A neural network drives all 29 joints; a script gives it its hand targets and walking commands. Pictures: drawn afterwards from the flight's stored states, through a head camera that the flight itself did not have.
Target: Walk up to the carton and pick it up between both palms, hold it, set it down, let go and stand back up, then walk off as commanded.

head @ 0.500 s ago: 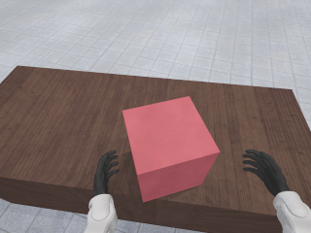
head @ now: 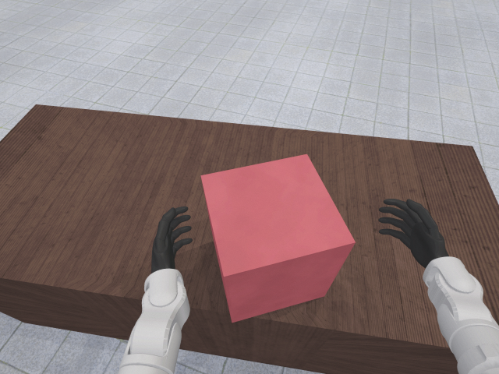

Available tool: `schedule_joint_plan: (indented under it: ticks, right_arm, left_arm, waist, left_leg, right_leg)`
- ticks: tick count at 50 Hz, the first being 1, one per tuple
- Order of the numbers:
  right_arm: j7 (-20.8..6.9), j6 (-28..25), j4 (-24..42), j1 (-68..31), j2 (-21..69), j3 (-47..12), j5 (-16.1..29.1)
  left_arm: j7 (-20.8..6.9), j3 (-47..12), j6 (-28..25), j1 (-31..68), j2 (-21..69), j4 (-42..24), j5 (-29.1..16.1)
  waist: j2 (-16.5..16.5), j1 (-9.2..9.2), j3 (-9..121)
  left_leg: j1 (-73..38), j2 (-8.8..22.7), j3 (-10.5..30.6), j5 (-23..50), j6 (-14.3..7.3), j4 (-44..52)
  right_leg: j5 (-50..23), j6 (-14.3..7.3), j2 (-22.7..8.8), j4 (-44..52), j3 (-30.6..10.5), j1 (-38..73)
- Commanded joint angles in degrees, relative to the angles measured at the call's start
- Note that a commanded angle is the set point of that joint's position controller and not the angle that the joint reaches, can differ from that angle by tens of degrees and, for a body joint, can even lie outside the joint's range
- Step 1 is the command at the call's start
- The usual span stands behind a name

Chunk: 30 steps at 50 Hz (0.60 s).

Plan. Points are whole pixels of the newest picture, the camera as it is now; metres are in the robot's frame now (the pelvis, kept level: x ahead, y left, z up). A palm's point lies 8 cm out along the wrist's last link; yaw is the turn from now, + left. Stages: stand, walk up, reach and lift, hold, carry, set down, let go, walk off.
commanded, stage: reach and lift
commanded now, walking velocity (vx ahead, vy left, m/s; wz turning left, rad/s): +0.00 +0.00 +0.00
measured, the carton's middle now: (268, 241) +0.38 +0.03 -0.08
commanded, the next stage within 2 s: none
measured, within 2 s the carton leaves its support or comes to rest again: neither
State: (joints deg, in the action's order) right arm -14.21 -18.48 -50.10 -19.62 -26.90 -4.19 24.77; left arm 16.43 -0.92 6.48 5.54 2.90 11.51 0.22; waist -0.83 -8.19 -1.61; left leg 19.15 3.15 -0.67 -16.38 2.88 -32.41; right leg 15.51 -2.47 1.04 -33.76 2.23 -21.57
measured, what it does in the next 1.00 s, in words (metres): stands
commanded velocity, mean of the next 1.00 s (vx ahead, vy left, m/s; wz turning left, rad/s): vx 0.00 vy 0.00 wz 0.00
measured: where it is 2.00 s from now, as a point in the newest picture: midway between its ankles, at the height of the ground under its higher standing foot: outside the picture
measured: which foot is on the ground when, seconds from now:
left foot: down 0.00-1.00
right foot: down 0.00-1.00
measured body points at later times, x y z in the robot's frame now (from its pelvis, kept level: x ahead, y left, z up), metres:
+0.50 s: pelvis -0.01 +0.00 +0.00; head +0.04 +0.00 +0.45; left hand +0.33 +0.20 +0.07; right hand +0.43 -0.18 +0.07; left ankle +0.00 +0.15 -0.73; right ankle +0.02 -0.09 -0.73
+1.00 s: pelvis +0.00 +0.00 +0.01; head +0.06 -0.01 +0.45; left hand +0.37 +0.21 +0.09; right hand +0.48 -0.15 +0.11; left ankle +0.00 +0.15 -0.73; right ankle +0.02 -0.09 -0.73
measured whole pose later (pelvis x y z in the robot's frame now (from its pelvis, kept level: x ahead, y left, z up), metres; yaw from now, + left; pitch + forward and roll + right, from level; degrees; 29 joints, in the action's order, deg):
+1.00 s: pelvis +0.00 +0.00 +0.01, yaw +0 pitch +6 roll +0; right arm -9.6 2.6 -51.8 -46.5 -26.9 -4.2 20.2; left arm 14.7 8.3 23.7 32.2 2.8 20.6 0.2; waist 0.8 -10.9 -1.6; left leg 19.3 3.2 -0.7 -12.9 3.0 -26.7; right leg 12.0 -2.6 1.3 -27.8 2.2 -21.6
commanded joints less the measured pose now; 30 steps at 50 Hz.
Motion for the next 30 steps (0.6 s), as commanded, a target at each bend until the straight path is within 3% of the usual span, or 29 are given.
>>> schedule_joint_plan:
  ticks: [1, 14, 30]
  right_arm:
    - [0.8, 0.9, 5.5, -27.2, -13.3, -0.1, 0.5]
    - [1.4, 9.6, 3.5, -38.0, -13.3, 3.6, -3.5]
    - [4.2, 15.6, 8.2, -50.1, -11.9, 3.7, -4.9]
  left_arm:
    - [0.2, 1.4, 0.6, 18.4, -2.2, -9.4, -2.2]
    - [0.0, 4.0, 8.6, 31.0, -2.4, -7.3, -2.1]
    - [-1.0, 7.3, 13.7, 41.1, -4.8, -6.3, -3.5]
  waist:
    - [-5.0, -0.66, 24.1]
    - [-3.2, -1.18, 27.4]
    - [-4.5, -2.38, 34.8]
  left_leg:
    - [-1.6, -2.0, -1.3, 18.4, -1.7, 7.6]
    - [0.4, -2.4, -1.6, 16.1, -1.3, 9.3]
    - [1.2, -3.0, -2.1, 21.8, -1.0, 10.1]
  right_leg:
    - [-15.6, -1.1, 3.2, 9.7, -4.2, 14.2]
    - [-13.9, -1.2, 3.5, 10.7, -4.3, 14.7]
    - [-22.3, 0.2, 4.0, 11.2, -3.9, 18.8]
